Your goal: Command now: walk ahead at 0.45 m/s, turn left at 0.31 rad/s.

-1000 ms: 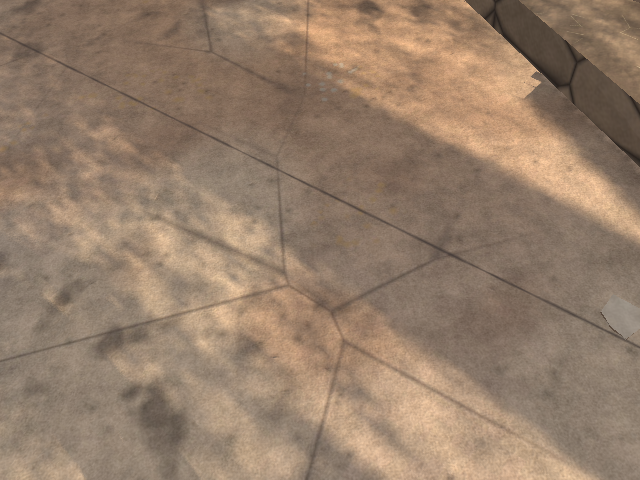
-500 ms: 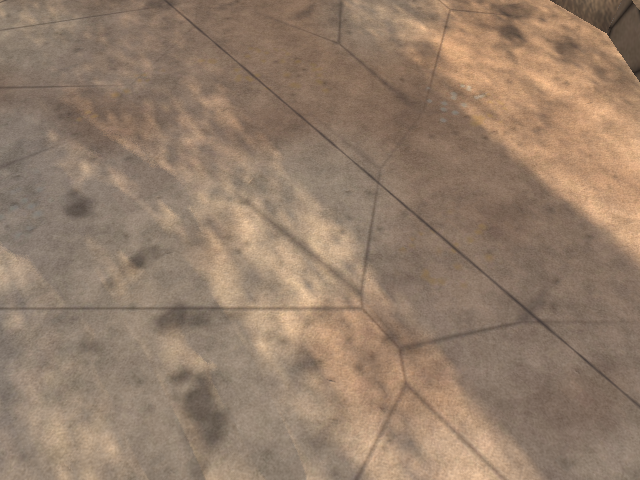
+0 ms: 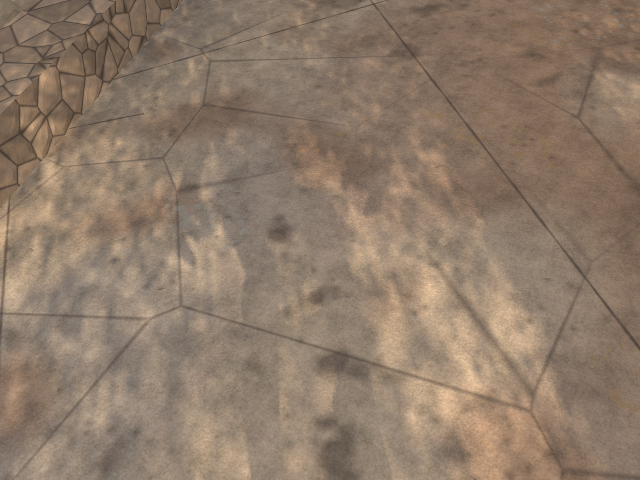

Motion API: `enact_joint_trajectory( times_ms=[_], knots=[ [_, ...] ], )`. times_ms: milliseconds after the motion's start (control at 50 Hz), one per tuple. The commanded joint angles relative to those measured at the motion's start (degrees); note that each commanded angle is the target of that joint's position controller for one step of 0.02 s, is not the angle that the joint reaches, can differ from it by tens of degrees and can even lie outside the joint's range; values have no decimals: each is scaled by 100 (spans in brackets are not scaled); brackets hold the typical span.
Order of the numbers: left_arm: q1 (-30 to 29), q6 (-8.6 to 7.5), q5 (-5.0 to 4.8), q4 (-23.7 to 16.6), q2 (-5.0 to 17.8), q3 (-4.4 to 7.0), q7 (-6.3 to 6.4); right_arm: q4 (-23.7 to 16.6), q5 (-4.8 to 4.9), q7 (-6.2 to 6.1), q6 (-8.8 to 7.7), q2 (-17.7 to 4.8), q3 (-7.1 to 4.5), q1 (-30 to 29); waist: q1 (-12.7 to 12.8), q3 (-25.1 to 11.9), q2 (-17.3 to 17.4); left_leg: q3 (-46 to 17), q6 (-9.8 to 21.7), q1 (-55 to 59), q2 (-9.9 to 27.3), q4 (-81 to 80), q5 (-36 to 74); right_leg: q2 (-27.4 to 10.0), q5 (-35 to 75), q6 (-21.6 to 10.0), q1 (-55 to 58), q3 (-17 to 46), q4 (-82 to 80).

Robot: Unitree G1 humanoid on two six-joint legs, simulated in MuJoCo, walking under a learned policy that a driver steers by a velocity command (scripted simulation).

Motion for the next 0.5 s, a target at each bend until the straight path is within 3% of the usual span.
enact_joint_trajectory(
  times_ms=[20,80,100,120,140,160,180,200,220,240,280,320,380,440,500],
  knots=[
    [266,-66,-24,-45,874,189,-1,-745,3,50,-170,-85,100,-1302,212,838,-1138,714,76,-459,-27,-1039,-125,-1242,1663,-773,4,655,-454],
    [438,12,-58,218,962,194,15,-763,-12,7,-217,-51,162,-1300,115,774,-1304,1205,419,558,-168,-1784,-579,-1341,3040,-759,-47,505,-56],
    [407,24,-69,282,1024,194,22,-662,-6,-56,-253,-112,131,-946,-119,580,-1291,1296,577,1133,-356,-1966,-688,-1362,4308,-736,-34,420,432],
    [334,41,-110,338,1060,184,32,-396,-19,-135,-323,-185,81,-137,-571,128,-1113,1317,742,2137,-531,-2383,-404,-1244,5252,-642,-118,175,1378],
    [281,36,-154,316,991,145,43,-64,-86,-223,-394,-399,-5,835,-999,-544,-925,1020,885,3645,-332,-2448,-185,-1067,4794,-513,-813,-15,2522],
    [206,5,-255,-42,523,-1,-17,66,-185,-332,-422,-982,-150,1749,-1347,-1477,81,-1063,1337,5504,1318,-2720,-1526,-620,2385,-274,-2570,-194,4424],
    [287,-9,-167,-169,437,27,-51,151,-22,-380,-408,-1402,-223,1937,-1157,-1843,891,-3430,1733,5830,2493,-3420,-707,177,-1341,-214,-3712,294,5746],
    [-294,25,-101,-195,814,152,-26,232,109,-410,-403,-1203,-189,1600,-1097,-1092,219,-2735,1620,5251,2137,-3337,-73,-156,-900,-318,-4086,894,6064],
    [-441,-26,-134,-252,649,104,-64,247,117,-416,-424,-852,-83,1177,-822,-399,125,-1859,1483,4434,1877,-3417,625,-347,-435,-356,-4053,865,5817],
    [-430,-26,-117,-175,565,90,-92,225,113,-395,-448,-534,10,827,-612,-73,18,-1277,1284,3851,1530,-3611,888,-486,-183,-351,-3843,800,5425],
    [-76,138,24,18,448,82,-145,251,170,-390,-512,-235,120,524,-276,150,264,-597,1127,3129,1115,-3946,1106,-562,7,-227,-3341,705,5060],
    [-131,228,55,11,370,90,-213,382,202,-389,-608,-282,117,689,-199,214,255,-414,1235,2953,1041,-4170,1425,-516,178,-146,-3347,580,4950],
    [-884,255,85,-228,324,80,-254,590,232,-398,-659,-340,101,957,-281,561,166,-198,1323,2940,1009,-4485,1499,-616,783,-8,-3932,495,4445],
    [-1660,223,48,-477,233,13,-273,743,230,-388,-679,-294,129,1139,-420,703,126,118,1250,2982,859,-4499,1847,-539,1443,36,-3916,379,3374],
    [-2221,207,7,-649,225,-35,-283,908,220,-418,-701,-428,110,1380,-557,744,99,193,1166,3203,960,-4521,2042,-363,1830,-78,-3565,271,2515]
  ],
)
Velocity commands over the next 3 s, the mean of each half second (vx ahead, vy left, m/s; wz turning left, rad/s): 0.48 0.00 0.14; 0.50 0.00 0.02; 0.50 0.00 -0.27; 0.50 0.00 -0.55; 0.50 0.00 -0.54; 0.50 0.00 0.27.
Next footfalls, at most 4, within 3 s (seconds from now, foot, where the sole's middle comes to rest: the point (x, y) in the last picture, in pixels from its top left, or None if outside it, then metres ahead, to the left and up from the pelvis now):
0.14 left None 0.20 0.13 -0.78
0.64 right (398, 471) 0.54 -0.04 -0.78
1.20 left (309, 349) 0.82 0.17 -0.78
1.74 right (397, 268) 1.08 -0.05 -0.78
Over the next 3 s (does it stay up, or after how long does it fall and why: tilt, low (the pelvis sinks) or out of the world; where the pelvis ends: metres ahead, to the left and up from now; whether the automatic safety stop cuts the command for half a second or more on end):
stays up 1.50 -0.27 0.00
